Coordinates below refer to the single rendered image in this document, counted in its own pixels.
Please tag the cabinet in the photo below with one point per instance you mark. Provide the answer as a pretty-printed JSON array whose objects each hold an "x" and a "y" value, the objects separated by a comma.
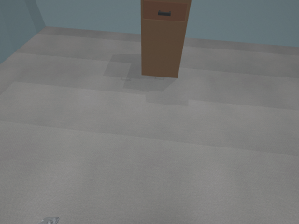
[{"x": 162, "y": 43}]

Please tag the handle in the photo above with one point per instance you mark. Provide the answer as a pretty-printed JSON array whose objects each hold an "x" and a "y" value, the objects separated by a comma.
[{"x": 160, "y": 13}]

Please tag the drawer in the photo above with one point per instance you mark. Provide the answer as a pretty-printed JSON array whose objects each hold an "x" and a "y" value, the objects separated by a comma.
[{"x": 178, "y": 10}]

